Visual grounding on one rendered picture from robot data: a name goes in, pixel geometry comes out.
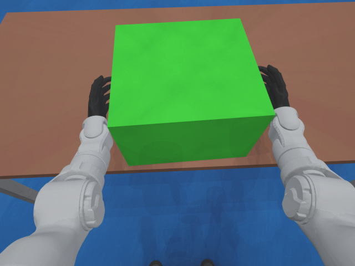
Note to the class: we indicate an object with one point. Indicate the robot left upper arm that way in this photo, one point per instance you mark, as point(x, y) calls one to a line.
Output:
point(65, 212)

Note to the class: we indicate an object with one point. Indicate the robot right upper arm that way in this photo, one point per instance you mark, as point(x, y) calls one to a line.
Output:
point(324, 209)

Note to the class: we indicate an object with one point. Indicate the robot right forearm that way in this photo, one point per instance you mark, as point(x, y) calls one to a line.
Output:
point(290, 148)

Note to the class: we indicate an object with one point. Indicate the left robot hand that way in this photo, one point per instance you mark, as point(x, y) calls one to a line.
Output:
point(97, 99)

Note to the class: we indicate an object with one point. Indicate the robot left forearm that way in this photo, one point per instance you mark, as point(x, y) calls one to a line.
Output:
point(93, 156)

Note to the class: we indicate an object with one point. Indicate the right robot hand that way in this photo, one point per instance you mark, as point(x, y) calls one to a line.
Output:
point(275, 86)

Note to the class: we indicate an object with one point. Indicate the carton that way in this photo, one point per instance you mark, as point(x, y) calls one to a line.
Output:
point(186, 91)

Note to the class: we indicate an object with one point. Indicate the table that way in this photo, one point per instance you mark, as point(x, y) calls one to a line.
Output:
point(49, 61)

